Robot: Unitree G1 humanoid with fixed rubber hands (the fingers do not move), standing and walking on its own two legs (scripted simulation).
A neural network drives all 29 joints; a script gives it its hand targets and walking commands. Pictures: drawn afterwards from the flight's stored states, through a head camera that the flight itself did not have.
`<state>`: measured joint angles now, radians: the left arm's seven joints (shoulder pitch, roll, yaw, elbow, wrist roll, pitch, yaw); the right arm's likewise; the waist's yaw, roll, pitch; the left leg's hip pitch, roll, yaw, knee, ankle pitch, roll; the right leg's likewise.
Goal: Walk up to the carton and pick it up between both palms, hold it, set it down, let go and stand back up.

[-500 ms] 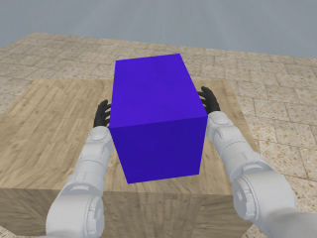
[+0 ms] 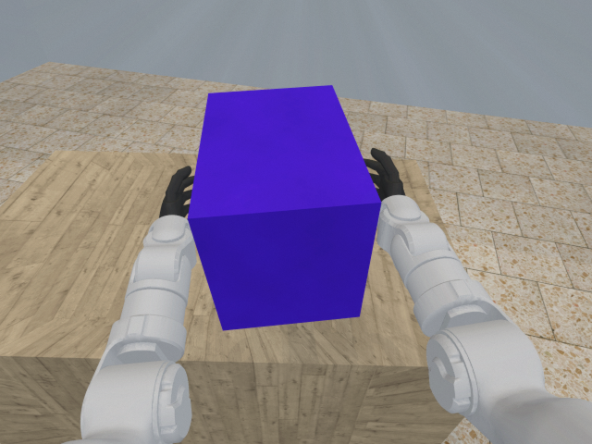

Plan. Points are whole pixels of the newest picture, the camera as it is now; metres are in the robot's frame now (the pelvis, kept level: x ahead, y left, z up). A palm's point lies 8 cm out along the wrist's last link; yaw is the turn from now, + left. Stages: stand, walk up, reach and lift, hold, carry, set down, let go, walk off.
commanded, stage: reach and lift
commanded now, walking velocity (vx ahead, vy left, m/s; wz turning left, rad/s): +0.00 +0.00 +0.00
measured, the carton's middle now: (280, 200) +0.46 +0.04 +0.11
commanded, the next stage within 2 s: hold in 1.02 s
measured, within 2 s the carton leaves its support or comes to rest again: neither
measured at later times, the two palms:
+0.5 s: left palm (174, 206) +0.39 +0.19 +0.16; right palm (391, 191) +0.40 -0.11 +0.17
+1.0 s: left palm (169, 202) +0.37 +0.19 +0.18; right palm (396, 189) +0.39 -0.11 +0.19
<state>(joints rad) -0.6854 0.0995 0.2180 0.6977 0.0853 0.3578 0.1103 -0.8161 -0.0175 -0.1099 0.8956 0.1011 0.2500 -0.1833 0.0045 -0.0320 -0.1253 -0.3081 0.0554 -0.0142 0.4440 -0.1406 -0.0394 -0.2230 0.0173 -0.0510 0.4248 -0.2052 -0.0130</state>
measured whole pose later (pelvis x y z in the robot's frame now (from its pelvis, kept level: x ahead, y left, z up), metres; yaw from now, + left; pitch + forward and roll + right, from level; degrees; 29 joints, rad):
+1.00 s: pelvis +0.00 +0.00 +0.00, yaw +0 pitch -2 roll -1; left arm -0.69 0.10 0.22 0.48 0.13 0.55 0.08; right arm -0.81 -0.02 -0.11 0.73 0.18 0.37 -0.21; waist -0.01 -0.04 -0.10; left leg -0.26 0.05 -0.01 0.41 -0.13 -0.04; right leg -0.18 0.02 -0.05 0.41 -0.20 -0.01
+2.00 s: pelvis -0.01 +0.00 +0.00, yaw +0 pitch -2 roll -1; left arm -0.69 0.10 0.22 0.37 0.15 0.64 0.06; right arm -0.79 -0.02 -0.11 0.64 0.20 0.44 -0.22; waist -0.01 -0.04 -0.09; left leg -0.25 0.05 -0.01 0.41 -0.12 -0.04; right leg -0.17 0.02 -0.05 0.41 -0.19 -0.01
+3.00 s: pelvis -0.01 +0.00 +0.00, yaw +0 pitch -2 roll -1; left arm -0.69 0.10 0.22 0.36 0.16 0.65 0.05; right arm -0.79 -0.02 -0.11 0.63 0.21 0.44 -0.23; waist -0.01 -0.04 -0.09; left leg -0.25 0.05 -0.01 0.40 -0.12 -0.04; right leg -0.17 0.02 -0.05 0.41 -0.19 -0.01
